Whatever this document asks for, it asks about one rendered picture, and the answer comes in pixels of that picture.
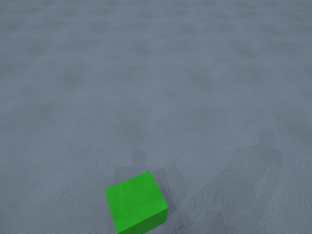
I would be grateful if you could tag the carton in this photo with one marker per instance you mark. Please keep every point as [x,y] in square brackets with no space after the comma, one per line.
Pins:
[136,204]

